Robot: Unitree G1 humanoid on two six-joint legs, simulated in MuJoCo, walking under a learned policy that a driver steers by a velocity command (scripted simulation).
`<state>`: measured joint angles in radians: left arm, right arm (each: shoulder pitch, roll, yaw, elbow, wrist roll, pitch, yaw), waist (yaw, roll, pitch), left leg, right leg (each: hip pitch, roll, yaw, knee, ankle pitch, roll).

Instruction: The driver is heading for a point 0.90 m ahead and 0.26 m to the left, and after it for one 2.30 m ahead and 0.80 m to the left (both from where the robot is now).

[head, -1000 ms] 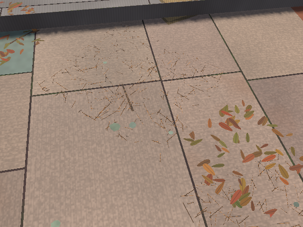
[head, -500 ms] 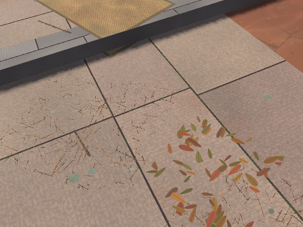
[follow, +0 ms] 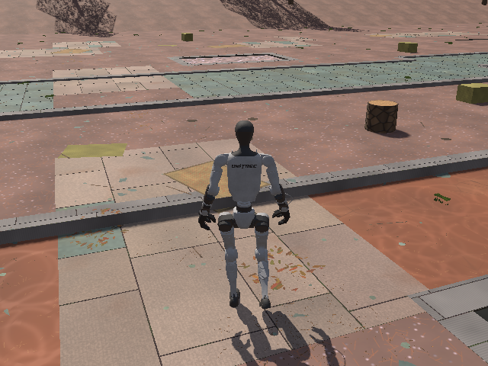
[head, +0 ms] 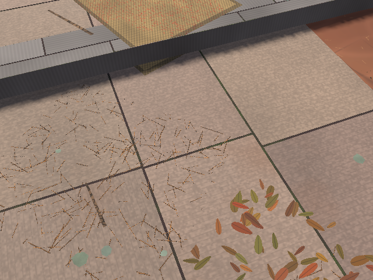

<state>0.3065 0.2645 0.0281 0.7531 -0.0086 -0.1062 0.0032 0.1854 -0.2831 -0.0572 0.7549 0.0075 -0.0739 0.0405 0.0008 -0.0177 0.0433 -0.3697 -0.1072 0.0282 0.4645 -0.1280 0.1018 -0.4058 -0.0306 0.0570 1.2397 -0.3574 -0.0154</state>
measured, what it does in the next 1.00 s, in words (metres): walks ahead, turning left: right foot, then left foot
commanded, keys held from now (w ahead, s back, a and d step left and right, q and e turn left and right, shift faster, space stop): w+q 0.10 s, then q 0.40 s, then w+q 0.42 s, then w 0.08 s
